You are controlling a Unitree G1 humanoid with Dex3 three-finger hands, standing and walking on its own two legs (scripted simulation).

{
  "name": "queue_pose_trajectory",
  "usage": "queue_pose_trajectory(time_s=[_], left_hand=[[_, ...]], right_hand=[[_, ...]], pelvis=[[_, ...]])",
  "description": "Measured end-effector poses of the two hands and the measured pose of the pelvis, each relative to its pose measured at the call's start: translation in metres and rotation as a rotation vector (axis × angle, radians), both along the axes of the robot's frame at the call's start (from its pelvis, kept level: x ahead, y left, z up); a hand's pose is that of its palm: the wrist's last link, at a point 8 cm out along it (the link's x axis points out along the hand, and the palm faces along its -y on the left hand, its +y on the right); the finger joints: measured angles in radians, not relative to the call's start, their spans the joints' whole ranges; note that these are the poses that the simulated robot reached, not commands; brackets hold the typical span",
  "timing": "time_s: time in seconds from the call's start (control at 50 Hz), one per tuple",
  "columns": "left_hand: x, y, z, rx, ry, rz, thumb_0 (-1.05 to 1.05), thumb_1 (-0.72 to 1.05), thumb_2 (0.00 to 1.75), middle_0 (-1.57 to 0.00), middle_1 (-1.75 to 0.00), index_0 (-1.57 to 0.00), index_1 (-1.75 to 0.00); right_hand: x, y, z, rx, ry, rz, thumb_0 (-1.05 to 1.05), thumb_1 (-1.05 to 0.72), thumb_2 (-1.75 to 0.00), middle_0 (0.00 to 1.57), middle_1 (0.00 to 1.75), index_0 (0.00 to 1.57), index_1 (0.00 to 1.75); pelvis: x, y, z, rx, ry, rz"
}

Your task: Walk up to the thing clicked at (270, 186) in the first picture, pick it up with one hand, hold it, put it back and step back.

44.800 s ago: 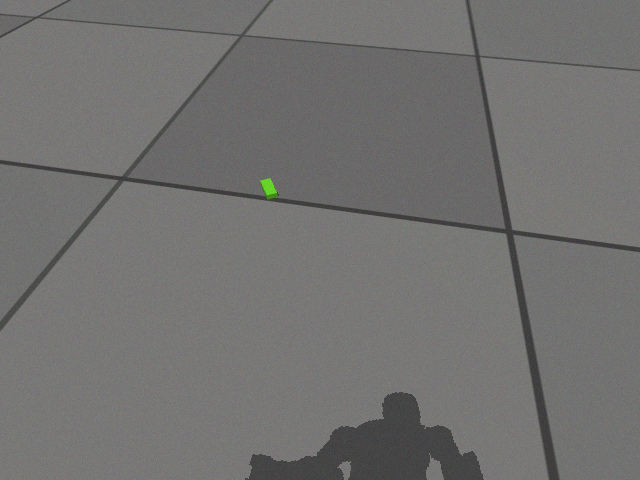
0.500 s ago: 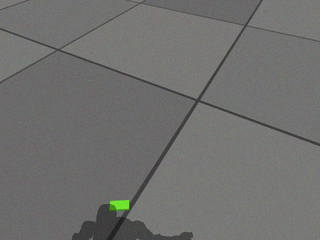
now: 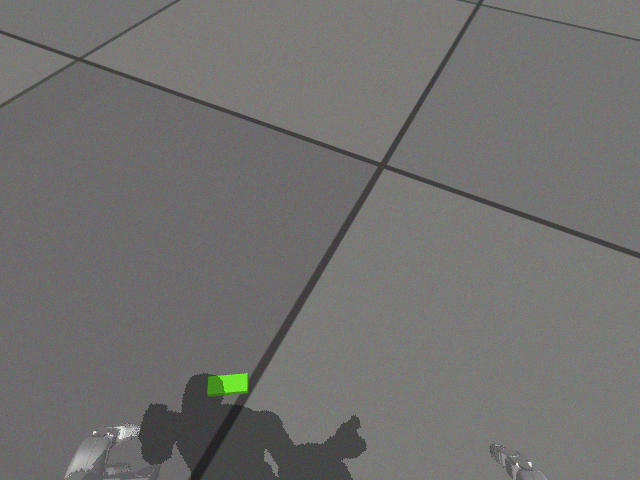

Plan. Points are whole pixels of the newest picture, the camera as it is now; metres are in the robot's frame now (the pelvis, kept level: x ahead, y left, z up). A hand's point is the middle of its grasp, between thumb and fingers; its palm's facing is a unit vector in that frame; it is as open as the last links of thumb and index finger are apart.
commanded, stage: rise first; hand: left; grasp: from above
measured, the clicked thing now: (228, 384) +0.46 +0.26 -0.74
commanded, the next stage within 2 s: none
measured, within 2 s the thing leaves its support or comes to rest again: neither
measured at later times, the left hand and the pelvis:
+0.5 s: hand out of the picture +0.14 +0.27 -0.20, palm faces -0.13 -0.88 -0.45, open 14.0 cm; pelvis +0.00 +0.01 -0.07, yaw +0 degrees
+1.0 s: hand (154, 470) +0.19 +0.30 -0.34, palm faces -0.40 -0.62 -0.68, open 13.7 cm; pelvis -0.04 +0.01 -0.20, yaw +0 degrees
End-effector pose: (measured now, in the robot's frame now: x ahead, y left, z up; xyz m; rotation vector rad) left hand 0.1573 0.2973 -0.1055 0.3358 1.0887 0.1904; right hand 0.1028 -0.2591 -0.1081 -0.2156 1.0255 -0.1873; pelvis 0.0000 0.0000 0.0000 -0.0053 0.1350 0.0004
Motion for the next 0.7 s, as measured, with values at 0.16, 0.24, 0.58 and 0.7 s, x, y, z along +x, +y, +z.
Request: queue_pose_trajectory(time_s=[0.16,0.24,0.58,0.7], left_hand=[[-0.010,0.006,-0.023,0.040,0.082,-0.019,0.00,-0.23,0.90,-0.17,-0.92,-0.18,-0.92],[-0.014,0.008,-0.034,0.059,0.067,-0.045,0.00,-0.37,0.93,-0.15,-0.96,-0.15,-0.96],[-0.021,0.010,-0.061,0.127,0.067,-0.124,-0.01,-0.51,0.94,-0.12,-1.03,-0.12,-1.03],[-0.024,0.011,-0.072,0.156,0.065,-0.157,-0.01,-0.51,0.92,-0.14,-1.02,-0.15,-1.01]], right_hand=[[0.017,0.009,-0.011,0.004,-0.081,0.018,0.01,-0.92,-0.90,0.21,0.30,0.20,0.30],[0.029,0.010,-0.020,-0.014,-0.116,0.036,0.01,-0.92,-0.90,0.21,0.30,0.20,0.30],[0.064,0.024,-0.051,-0.017,-0.224,0.102,0.01,-0.94,-0.90,0.21,0.30,0.20,0.30],[0.066,0.026,-0.065,-0.014,-0.237,0.117,0.01,-0.96,-0.91,0.21,0.30,0.20,0.30]], pelvis=[[0.004,0.007,-0.022,-0.007,0.070,-0.006],[0.004,0.010,-0.037,-0.012,0.104,-0.003],[0.001,0.011,-0.080,-0.030,0.216,0.007],[-0.004,0.010,-0.095,-0.033,0.246,0.011]])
